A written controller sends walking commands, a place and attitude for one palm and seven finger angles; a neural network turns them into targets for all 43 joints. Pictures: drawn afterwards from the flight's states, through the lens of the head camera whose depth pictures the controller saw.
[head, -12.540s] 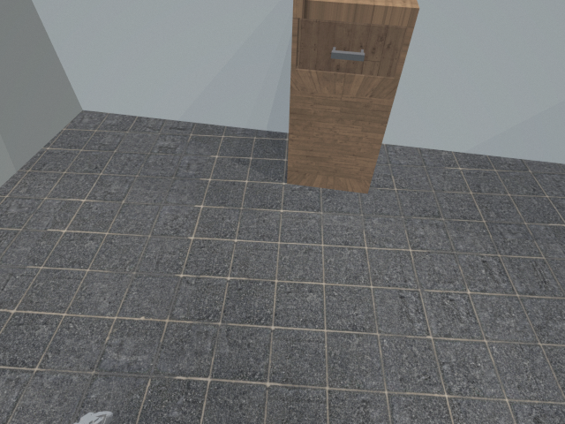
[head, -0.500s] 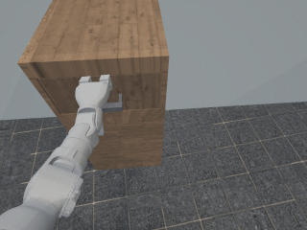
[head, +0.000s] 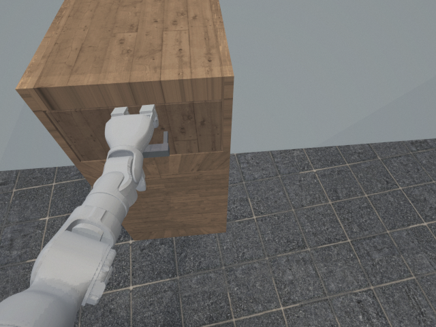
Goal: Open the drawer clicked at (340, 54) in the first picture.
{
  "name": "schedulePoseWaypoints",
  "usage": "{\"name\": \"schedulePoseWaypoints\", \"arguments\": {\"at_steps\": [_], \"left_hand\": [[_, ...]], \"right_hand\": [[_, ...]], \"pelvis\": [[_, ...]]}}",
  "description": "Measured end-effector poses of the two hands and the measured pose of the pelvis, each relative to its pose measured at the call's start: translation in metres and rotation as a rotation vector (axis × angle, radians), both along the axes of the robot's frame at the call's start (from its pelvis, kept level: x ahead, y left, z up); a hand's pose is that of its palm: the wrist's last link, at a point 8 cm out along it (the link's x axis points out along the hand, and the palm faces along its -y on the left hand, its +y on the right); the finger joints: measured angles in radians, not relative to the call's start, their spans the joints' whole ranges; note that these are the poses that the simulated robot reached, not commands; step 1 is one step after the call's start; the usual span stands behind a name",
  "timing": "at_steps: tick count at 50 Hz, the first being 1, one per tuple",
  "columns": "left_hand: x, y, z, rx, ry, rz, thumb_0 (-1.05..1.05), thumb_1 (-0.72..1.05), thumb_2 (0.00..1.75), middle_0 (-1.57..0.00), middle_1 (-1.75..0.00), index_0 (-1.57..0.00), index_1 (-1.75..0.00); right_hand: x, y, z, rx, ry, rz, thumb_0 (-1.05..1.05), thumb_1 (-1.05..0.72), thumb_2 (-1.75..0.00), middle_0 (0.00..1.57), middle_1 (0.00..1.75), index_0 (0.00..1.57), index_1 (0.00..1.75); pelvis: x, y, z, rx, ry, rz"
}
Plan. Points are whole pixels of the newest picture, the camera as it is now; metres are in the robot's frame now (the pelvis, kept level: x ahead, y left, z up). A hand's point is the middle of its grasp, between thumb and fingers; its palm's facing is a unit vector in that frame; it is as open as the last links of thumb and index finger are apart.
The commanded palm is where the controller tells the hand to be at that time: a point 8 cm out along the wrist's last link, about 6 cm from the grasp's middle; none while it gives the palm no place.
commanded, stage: lower the fingers behind the handle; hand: left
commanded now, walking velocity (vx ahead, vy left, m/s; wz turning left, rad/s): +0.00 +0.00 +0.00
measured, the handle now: (143, 144) +0.53 +0.15 -0.02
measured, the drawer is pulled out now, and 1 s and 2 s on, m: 0.00 0.00 0.00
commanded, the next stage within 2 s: close the thumb around the handle in 1.56 s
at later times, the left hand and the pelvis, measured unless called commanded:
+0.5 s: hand (143, 156) +0.47 +0.14 +0.00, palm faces -0.01 -0.03 -1.00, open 13.8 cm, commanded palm +0.45 +0.15 +0.05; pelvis -0.01 +0.01 -0.02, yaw +0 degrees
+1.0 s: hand (147, 164) +0.48 +0.14 -0.03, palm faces -0.04 -0.03 -1.00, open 13.8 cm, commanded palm +0.46 +0.14 +0.02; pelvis -0.01 +0.01 -0.03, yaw +0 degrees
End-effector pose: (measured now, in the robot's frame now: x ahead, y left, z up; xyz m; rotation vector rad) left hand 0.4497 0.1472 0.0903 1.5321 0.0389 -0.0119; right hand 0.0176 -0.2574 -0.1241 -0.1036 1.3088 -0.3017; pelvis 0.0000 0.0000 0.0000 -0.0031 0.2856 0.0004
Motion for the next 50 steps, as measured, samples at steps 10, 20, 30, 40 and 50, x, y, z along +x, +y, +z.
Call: {"name": "schedulePoseWaypoints", "arguments": {"at_steps": [10,20,30,40,50], "left_hand": [[-0.001,0.000,-0.012,0.000,-0.018,-0.003,0.00,-0.49,0.30,-0.32,-1.20,-0.32,-1.20],[0.000,-0.002,-0.027,0.001,-0.019,-0.013,-0.01,-0.49,0.30,-0.32,-1.20,-0.32,-1.20],[0.005,-0.002,-0.039,0.008,-0.017,0.010,0.00,-0.49,0.30,-0.32,-1.20,-0.32,-1.20],[0.001,-0.003,-0.051,0.010,-0.028,-0.002,0.00,-0.49,0.30,-0.32,-1.20,-0.32,-1.22],[0.008,-0.003,-0.067,0.014,0.006,0.027,0.00,-0.49,0.30,-0.32,-1.20,-0.32,-1.21]], "right_hand": [[-0.001,-0.001,-0.002,-0.010,-0.002,0.002,0.01,-0.91,-0.90,0.20,0.30,0.20,0.30],[-0.002,0.003,-0.008,-0.016,-0.001,0.009,0.01,-0.91,-0.90,0.20,0.30,0.20,0.30],[-0.013,0.010,-0.016,-0.006,0.025,-0.004,0.01,-0.91,-0.90,0.20,0.30,0.20,0.30],[-0.023,0.012,-0.021,-0.009,0.052,-0.003,0.01,-0.91,-0.90,0.20,0.30,0.20,0.30],[-0.028,0.008,-0.024,-0.031,0.056,-0.005,0.01,-0.91,-0.90,0.20,0.30,0.20,0.30]], "pelvis": [[-0.002,0.003,-0.004,-0.004,0.021,-0.002],[-0.005,0.006,-0.012,-0.009,0.049,0.002],[-0.007,0.009,-0.019,-0.013,0.075,-0.005],[-0.009,0.010,-0.024,-0.017,0.091,0.001],[-0.014,0.009,-0.031,-0.021,0.118,0.002]]}}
